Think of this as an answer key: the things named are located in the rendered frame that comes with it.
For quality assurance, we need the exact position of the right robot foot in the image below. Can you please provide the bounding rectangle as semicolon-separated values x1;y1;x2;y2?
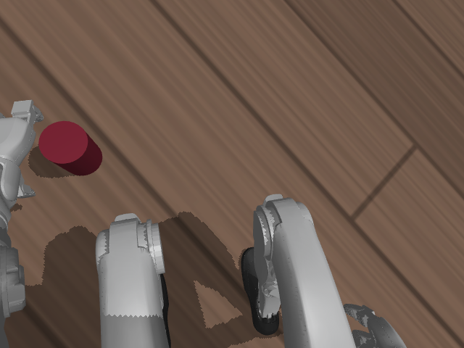
241;247;279;335

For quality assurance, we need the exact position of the left robot arm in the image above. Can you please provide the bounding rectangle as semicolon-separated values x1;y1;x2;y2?
0;157;26;348

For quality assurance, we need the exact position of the right robot hand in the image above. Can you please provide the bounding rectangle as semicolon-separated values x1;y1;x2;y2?
343;304;407;348

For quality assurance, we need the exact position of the can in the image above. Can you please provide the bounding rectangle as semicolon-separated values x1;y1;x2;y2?
38;121;102;175

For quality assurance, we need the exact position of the left robot hand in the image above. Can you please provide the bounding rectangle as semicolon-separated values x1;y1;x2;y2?
0;100;44;199

